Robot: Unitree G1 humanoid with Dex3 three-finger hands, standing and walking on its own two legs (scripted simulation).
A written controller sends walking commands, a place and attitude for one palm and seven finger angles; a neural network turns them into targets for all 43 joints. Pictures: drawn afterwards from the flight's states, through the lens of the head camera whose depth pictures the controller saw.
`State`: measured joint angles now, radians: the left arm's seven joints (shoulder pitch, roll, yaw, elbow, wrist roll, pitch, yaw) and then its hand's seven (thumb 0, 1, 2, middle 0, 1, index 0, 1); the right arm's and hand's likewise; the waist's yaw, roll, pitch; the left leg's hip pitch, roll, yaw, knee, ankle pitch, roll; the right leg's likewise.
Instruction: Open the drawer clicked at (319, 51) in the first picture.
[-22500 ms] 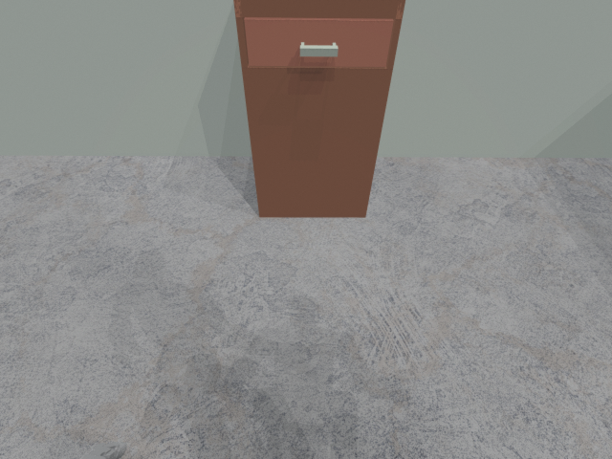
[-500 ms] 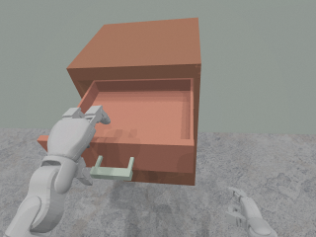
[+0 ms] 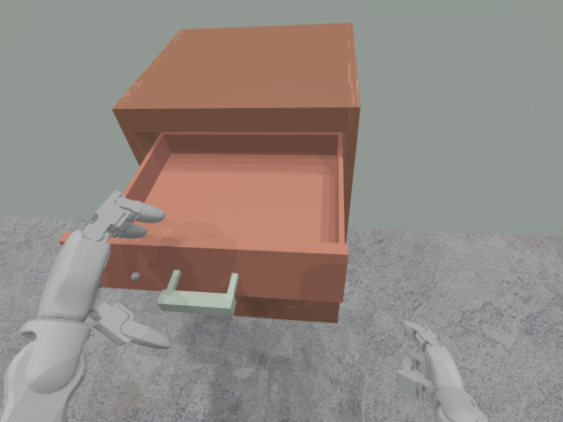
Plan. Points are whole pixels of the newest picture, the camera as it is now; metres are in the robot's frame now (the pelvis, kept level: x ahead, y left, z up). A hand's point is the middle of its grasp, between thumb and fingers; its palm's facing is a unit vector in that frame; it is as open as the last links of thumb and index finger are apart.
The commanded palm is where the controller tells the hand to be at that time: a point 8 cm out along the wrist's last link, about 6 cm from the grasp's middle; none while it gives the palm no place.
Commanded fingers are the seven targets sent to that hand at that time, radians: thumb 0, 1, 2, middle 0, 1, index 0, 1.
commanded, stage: draw the hand back to the body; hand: left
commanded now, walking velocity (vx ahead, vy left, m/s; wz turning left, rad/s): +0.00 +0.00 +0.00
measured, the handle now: (201, 290) +0.30 +0.18 +0.01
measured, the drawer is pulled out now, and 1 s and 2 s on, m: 0.30 0.30 0.30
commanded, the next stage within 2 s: step back with the hand held close in 0.90 s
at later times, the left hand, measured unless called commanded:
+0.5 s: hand (94, 269) +0.21 +0.23 +0.19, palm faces +0.39 -0.84 -0.39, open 10.4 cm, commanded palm +0.16 +0.28 +0.20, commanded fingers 0.00 0.58 0.76 -0.22 -0.50 -0.22 -0.50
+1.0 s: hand (76, 285) +0.19 +0.24 +0.18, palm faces +0.45 -0.81 -0.38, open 7.5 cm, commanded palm +0.14 +0.28 +0.20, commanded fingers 0.00 0.90 0.90 -0.20 -0.30 -0.20 -0.30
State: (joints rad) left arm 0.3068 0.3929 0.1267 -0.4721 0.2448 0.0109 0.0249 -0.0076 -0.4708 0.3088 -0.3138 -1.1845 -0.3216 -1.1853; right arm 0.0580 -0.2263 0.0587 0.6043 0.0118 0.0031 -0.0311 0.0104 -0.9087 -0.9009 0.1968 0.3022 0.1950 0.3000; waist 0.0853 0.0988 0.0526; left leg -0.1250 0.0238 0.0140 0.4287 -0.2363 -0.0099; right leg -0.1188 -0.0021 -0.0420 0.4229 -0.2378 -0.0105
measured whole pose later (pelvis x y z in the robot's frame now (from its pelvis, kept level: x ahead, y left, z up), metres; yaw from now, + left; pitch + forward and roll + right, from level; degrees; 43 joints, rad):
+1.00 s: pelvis +0.01 +0.00 +0.00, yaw +0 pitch -5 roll -1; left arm 0.49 0.33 0.32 -0.53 -0.06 -0.11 0.11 0.01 0.87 0.89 -0.21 -0.31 -0.21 -0.31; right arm 0.16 -0.21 0.03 0.64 -0.01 -0.13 -0.07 0.01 -0.90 -0.90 0.20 0.30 0.20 0.30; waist 0.07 0.06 0.03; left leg -0.09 0.04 0.01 0.43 -0.25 -0.02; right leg -0.07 0.01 -0.05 0.39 -0.24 -0.01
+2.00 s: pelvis -0.11 +0.01 -0.02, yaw +0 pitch +3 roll -2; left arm 0.58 0.42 0.45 -0.67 -0.04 -0.26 0.18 0.01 0.89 0.90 -0.21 -0.30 -0.21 -0.30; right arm 0.20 -0.18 0.02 0.62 -0.05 -0.17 -0.07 0.01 -0.90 -0.90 0.20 0.30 0.20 0.30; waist 0.00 -0.03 0.01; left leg -0.51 0.03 0.00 0.59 -0.13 0.01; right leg -0.28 0.06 0.00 0.61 -0.40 -0.01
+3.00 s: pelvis -0.30 -0.03 -0.02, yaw +1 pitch -1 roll +0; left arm 0.57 0.42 0.41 -0.56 -0.02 -0.23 0.15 0.01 0.89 0.90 -0.21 -0.30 -0.21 -0.30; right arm 0.28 -0.21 0.00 0.67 0.00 -0.11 -0.05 0.01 -0.91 -0.90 0.20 0.30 0.20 0.30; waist -0.02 0.00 -0.01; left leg -0.36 0.02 0.01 0.78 -0.38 0.02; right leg -0.30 0.04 -0.10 0.58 -0.25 -0.08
